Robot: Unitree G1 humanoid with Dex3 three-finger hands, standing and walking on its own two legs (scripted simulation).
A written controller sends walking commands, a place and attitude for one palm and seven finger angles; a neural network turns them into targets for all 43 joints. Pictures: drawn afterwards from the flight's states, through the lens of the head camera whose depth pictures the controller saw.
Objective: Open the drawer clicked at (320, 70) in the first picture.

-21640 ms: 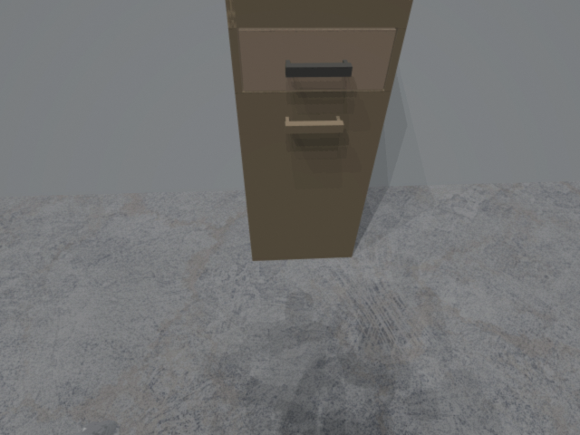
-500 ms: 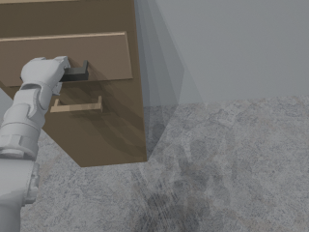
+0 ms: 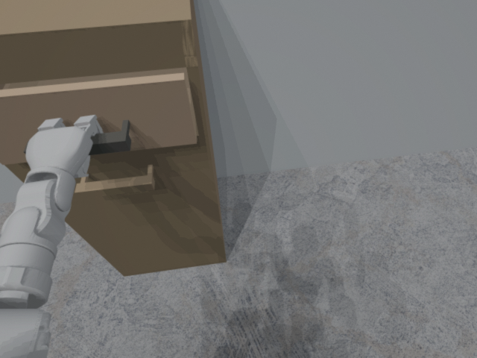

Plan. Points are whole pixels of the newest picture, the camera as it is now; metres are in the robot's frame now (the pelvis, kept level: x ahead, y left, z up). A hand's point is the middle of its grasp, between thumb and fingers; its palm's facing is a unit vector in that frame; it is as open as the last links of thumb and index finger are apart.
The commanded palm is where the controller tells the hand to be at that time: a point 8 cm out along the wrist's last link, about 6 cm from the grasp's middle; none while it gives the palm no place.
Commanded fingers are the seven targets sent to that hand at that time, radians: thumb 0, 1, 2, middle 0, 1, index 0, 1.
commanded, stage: pull the drawer open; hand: left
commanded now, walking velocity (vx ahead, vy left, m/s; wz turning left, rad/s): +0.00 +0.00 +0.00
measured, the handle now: (82, 137) +0.48 +0.27 +0.10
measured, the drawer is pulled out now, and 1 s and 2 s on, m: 0.03 0.06 0.17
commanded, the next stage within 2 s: none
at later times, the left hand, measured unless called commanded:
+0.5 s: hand (75, 169) +0.42 +0.27 +0.08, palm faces -0.07 +0.00 -1.00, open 5.8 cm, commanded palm +0.41 +0.28 +0.14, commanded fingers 0.00 0.90 0.90 -0.40 -1.35 -0.40 -1.35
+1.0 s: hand (74, 183) +0.39 +0.27 +0.08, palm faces +0.02 -0.04 -1.00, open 5.8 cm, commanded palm +0.34 +0.27 +0.14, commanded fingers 0.00 0.90 0.90 -0.40 -1.35 -0.40 -1.35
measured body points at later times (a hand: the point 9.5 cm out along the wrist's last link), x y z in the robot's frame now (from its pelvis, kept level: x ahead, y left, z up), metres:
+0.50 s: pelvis -0.02 -0.01 -0.01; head +0.04 -0.02 +0.44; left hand +0.42 +0.27 +0.14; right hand +0.04 -0.29 -0.14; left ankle -0.03 +0.10 -0.73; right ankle -0.04 -0.13 -0.73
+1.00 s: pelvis -0.01 +0.00 +0.00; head +0.03 -0.01 +0.45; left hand +0.39 +0.27 +0.13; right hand +0.05 -0.27 -0.13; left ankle -0.03 +0.10 -0.73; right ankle -0.04 -0.13 -0.73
